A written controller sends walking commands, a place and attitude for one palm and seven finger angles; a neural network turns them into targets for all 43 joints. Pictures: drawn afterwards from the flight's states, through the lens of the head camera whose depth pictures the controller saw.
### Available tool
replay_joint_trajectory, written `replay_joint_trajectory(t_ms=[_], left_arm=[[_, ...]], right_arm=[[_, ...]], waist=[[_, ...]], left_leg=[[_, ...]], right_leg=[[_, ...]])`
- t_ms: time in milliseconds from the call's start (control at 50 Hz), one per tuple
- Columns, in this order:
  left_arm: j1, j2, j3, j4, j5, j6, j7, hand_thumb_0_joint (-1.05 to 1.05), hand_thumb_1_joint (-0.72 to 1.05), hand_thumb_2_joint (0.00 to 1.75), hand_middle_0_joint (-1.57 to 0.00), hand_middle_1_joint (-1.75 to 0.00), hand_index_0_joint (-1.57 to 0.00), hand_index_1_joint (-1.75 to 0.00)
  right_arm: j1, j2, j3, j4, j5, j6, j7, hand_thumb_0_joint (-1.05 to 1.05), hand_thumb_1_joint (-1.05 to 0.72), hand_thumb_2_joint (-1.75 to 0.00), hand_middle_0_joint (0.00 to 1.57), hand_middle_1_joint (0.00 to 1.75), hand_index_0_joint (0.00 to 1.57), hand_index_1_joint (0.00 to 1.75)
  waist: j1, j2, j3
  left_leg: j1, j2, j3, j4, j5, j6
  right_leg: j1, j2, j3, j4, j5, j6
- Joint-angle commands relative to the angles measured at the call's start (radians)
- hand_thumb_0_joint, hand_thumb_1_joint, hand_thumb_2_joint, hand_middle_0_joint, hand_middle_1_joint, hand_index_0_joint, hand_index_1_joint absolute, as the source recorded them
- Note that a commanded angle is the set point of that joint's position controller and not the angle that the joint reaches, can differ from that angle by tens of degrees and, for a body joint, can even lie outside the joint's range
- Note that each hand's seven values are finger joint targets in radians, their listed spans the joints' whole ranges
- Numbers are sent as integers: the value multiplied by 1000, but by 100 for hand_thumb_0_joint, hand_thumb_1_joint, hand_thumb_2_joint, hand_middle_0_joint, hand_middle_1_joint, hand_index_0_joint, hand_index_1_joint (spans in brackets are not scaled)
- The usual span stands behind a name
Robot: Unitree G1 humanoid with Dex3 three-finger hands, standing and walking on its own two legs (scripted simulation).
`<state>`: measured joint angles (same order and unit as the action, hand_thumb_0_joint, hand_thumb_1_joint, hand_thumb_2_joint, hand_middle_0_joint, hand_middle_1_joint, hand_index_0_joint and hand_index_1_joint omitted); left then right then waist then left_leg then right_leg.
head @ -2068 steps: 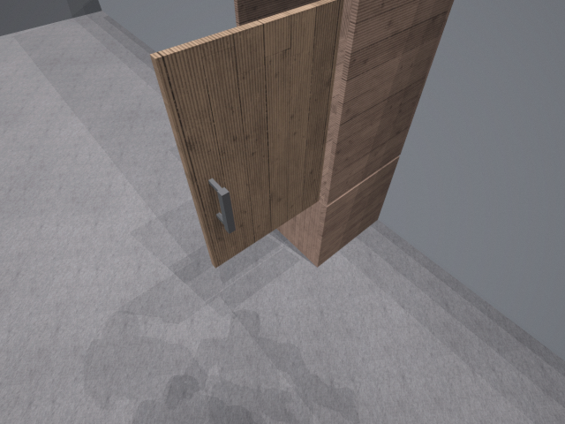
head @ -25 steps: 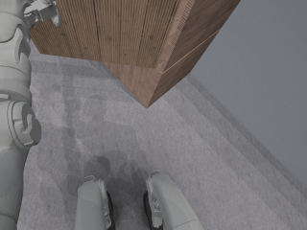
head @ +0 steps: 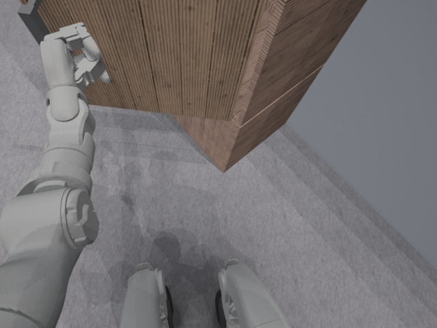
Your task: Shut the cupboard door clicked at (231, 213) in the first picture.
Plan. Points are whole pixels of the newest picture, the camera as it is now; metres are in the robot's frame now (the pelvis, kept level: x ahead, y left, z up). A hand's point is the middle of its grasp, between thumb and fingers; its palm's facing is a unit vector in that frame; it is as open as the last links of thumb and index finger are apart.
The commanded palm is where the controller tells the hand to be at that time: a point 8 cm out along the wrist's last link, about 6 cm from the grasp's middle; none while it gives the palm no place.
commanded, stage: pull the fist back off the door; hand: left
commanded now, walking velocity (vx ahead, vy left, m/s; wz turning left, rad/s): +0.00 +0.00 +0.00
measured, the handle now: (51, 35) +0.64 +0.22 +0.05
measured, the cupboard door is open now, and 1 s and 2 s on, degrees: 44 44 44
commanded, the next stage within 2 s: draw the hand back to the body in 0.44 s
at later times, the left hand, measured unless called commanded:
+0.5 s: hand (109, 106) +0.48 +0.12 +0.06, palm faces +0.13 -0.99 -0.04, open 3.1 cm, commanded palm +0.46 +0.16 +0.05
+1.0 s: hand (36, 130) +0.39 +0.17 +0.15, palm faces +0.14 -0.99 -0.04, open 3.1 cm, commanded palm +0.34 +0.22 +0.15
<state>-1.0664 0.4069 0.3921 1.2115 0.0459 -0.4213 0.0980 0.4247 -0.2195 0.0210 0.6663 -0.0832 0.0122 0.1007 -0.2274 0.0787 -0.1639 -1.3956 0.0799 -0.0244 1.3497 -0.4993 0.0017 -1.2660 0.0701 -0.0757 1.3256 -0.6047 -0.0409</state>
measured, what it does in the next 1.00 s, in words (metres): rises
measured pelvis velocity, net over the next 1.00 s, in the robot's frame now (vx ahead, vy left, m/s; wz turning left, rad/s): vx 0.01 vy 0.00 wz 0.05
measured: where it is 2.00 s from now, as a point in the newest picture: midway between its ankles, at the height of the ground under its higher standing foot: outside the picture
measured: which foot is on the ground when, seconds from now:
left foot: down 0.00-1.00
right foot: down 0.00-1.00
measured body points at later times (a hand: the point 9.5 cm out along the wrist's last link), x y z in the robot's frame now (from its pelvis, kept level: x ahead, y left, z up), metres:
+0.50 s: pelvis +0.00 -0.01 +0.01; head +0.12 +0.00 +0.44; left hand +0.47 +0.17 +0.06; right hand +0.07 -0.26 -0.11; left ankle +0.05 +0.12 -0.60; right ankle +0.00 -0.10 -0.60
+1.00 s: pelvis +0.01 +0.00 +0.08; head +0.07 +0.00 +0.53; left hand +0.38 +0.22 +0.15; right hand +0.10 -0.25 -0.04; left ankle +0.05 +0.12 -0.60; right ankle +0.00 -0.10 -0.60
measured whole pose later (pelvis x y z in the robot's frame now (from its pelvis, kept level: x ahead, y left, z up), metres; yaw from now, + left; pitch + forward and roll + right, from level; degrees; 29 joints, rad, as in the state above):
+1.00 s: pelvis +0.01 +0.00 +0.08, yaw +3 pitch +14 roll -1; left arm -0.33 0.21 0.16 0.61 -0.15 -0.42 0.00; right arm 0.34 -0.25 -0.01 0.62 0.03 0.03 0.00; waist -0.06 0.04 -0.14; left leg -0.83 0.04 0.01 0.97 -0.39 0.00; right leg -0.72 0.04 -0.04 0.97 -0.50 -0.04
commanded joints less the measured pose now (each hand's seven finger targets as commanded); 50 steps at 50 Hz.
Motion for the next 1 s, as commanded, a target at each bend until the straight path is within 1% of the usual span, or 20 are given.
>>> replay_joint_trajectory(t_ms=[0,40,60,100,140,240,280,300,340,400,480,540,580,600,640,740,800,860,920,980], left_arm=[[-345,108,-54,-197,-30,-91,-21,0,90,90,-130,-150,-130,-150],[-300,73,-67,-230,-46,-114,-28,0,90,90,-130,-150,-130,-150],[-283,37,-92,-243,-53,-121,-29,0,90,90,-130,-150,-130,-150],[-239,24,-94,-251,-62,-134,-26,0,90,90,-130,-150,-130,-150],[-242,-16,-120,-304,-66,-160,-17,0,90,90,-130,-150,-130,-150],[-217,-37,-136,-378,-57,-225,15,0,90,90,-130,-150,-130,-150],[-191,-24,-128,-364,-52,-235,23,0,90,90,-130,-150,-130,-150],[-163,-48,-149,-346,-45,-234,23,0,90,90,-130,-150,-130,-150],[-146,-45,-139,-353,-48,-244,28,0,90,90,-130,-150,-130,-150],[-204,-29,-143,-316,-46,-240,30,0,90,90,-130,-150,-130,-150],[-253,-43,-156,-275,-54,-240,26,0,90,90,-130,-150,-130,-150],[-230,-33,-149,-222,-57,-232,12,0,90,90,-130,-150,-130,-150],[-172,37,-89,-304,-68,-224,4,0,90,90,-130,-150,-130,-150],[-112,32,-88,-345,-77,-214,-6,0,90,90,-130,-150,-130,-150],[-15,21,-95,-446,-97,-189,-24,0,90,90,-130,-150,-130,-150],[213,-19,-127,-676,-162,-96,-47,0,90,90,-130,-150,-130,-150],[250,-53,-181,-748,-176,-80,-56,0,90,90,-130,-150,-130,-150],[306,-53,-200,-780,-183,-86,-70,0,90,90,-130,-150,-130,-150],[429,-51,-209,-828,-200,-69,-105,0,90,90,-130,-150,-130,-150],[560,-50,-206,-885,-232,-31,-142,0,90,90,-124,-144,-124,-144]], right_arm=[[190,-186,-81,-28,7,2,-17,0,-90,-90,20,30,20,30],[172,-185,-88,-36,10,6,-15,0,-90,-90,20,30,20,30],[162,-184,-92,-39,13,10,-14,0,-90,-90,20,30,20,30],[148,-183,-96,-45,16,17,-15,0,-90,-90,20,30,20,30],[128,-178,-101,-49,17,20,-16,0,-90,-90,20,30,20,30],[85,-177,-111,-51,17,26,-23,0,-90,-90,20,30,20,30],[65,-175,-108,-54,17,30,-26,0,-90,-90,20,30,20,30],[55,-171,-106,-56,20,33,-27,0,-90,-90,20,30,20,30],[44,-170,-106,-60,20,34,-32,0,-90,-90,20,30,20,30],[25,-169,-99,-56,22,36,-42,0,-90,-90,20,30,20,30],[17,-171,-95,-48,21,26,-51,0,-90,-90,20,30,20,30],[18,-173,-91,-47,21,22,-53,0,-90,-90,20,30,20,30],[18,-180,-93,-76,27,28,-54,0,-90,-90,20,30,20,30],[15,-173,-91,-95,34,33,-54,0,-90,-90,20,30,20,30],[10,-169,-92,-118,50,42,-55,0,-90,-90,20,30,20,30],[-4,-158,-90,-161,89,37,-80,0,-90,-90,20,30,20,30],[-27,-154,-86,-153,102,18,-98,0,-90,-90,20,30,20,30],[-51,-155,-84,-142,108,-5,-113,0,-90,-90,20,30,20,30],[-73,-156,-80,-156,116,-22,-118,0,-90,-90,20,30,20,30],[-120,-152,-73,-182,127,-34,-122,0,-90,-90,20,30,20,30]], waist=[[-16,45,-522],[6,73,-540],[2,70,-534],[10,25,-519],[17,57,-534],[32,44,-550],[40,28,-525],[42,15,-506],[49,1,-518],[25,-29,-461],[12,-22,-463],[21,-16,-480],[77,11,-558],[105,26,-593],[131,40,-639],[147,-103,-522],[126,-126,-378],[129,-93,-300],[159,-19,-274],[184,-39,-240]], left_leg=[[465,-48,-13,-93,332,39],[517,-52,-15,-101,357,34],[538,-55,-14,-107,362,34],[524,-59,-8,-115,352,35],[565,-64,-8,-117,363,32],[623,-66,-13,-130,361,28],[592,-69,-6,-135,326,28],[580,-71,-4,-140,305,28],[587,-72,-2,-144,305,29],[521,-73,-1,-141,229,33],[524,-72,-9,-135,205,33],[519,-71,-13,-133,206,30],[568,-70,-4,-161,241,29],[604,-73,-1,-183,273,25],[699,-68,0,-223,349,21],[698,-74,28,-329,320,35],[718,-72,31,-387,247,39],[781,-70,28,-432,213,36],[865,-75,29,-478,247,33],[907,-73,30,-527,277,33]], right_leg=[[278,-3,71,-213,475,29],[265,-7,65,-207,487,25],[258,-8,64,-212,490,25],[288,-10,69,-220,502,29],[272,-14,69,-217,505,28],[263,-17,68,-216,488,28],[278,-20,76,-222,468,30],[279,-19,77,-227,451,30],[289,-22,79,-227,455,33],[284,-24,91,-243,394,38],[241,-24,87,-241,344,36],[231,-24,83,-230,333,32],[310,-23,92,-241,364,28],[360,-21,89,-246,398,25],[409,-19,76,-260,466,24],[597,-18,87,-382,533,42],[595,-19,87,-453,453,48],[585,-23,84,-503,382,44],[619,-22,73,-532,404,34],[669,-24,64,-564,435,33]])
